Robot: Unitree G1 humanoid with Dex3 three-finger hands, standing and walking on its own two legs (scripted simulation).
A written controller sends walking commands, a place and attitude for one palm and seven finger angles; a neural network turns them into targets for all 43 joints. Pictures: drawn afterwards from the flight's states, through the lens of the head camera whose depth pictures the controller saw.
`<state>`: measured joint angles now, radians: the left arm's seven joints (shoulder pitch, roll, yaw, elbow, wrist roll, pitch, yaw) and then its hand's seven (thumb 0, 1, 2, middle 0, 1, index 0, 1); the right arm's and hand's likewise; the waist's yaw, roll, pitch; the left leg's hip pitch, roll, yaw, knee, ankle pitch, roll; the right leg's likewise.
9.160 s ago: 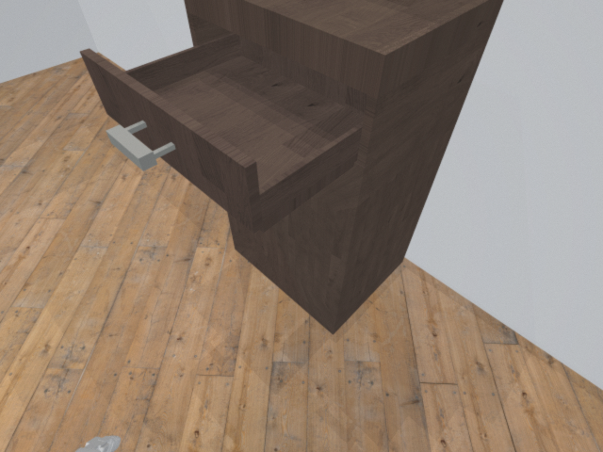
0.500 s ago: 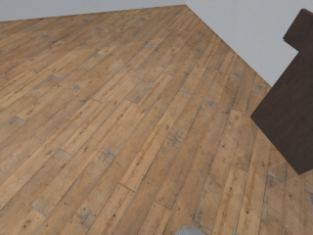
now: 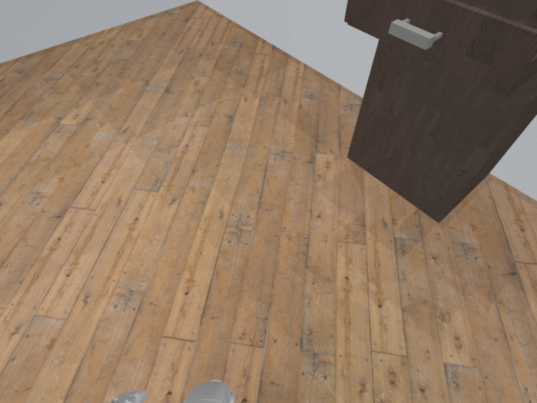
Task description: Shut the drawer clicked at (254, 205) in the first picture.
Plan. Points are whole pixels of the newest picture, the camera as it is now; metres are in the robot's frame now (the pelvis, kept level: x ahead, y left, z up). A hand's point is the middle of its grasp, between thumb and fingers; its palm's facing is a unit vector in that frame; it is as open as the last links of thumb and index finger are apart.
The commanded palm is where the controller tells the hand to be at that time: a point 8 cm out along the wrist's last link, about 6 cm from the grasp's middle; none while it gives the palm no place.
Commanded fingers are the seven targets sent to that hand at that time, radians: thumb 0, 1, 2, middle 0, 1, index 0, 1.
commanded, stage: turn to face it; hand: left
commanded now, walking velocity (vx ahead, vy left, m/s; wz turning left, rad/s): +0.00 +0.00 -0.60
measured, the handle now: (416, 31) +0.93 -0.32 +0.08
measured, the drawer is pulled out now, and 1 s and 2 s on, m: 0.27 0.27 0.27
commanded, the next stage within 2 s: take the last steps up to it in 1.26 s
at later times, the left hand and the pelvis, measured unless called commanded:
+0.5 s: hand out of the picture +0.12 +0.21 -0.16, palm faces -0.29 -0.93 -0.21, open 7.4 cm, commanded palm none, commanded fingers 0.00 0.90 0.90 -0.20 -0.30 -0.20 -0.30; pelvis -0.03 +0.03 +0.00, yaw -19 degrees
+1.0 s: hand out of the picture +0.13 +0.13 -0.16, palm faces -0.53 -0.82 -0.23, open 7.4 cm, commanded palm none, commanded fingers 0.00 0.90 0.90 -0.20 -0.30 -0.20 -0.30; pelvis -0.05 +0.01 +0.00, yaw -36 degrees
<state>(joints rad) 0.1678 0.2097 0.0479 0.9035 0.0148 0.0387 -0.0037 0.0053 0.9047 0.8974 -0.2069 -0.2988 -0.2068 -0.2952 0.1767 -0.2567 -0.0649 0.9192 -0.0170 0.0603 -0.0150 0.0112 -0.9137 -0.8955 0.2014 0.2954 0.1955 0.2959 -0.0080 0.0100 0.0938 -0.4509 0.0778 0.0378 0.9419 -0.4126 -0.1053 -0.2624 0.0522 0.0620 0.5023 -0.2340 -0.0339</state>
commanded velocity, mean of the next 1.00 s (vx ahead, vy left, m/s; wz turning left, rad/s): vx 0.00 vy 0.00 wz -0.56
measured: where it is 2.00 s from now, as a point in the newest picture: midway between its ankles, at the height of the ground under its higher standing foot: outside the picture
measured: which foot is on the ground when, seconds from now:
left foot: up 0.00-0.12, down 0.14-0.60, up 0.62-1.00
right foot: down 0.00-0.14, up 0.16-0.58, down 0.60-1.00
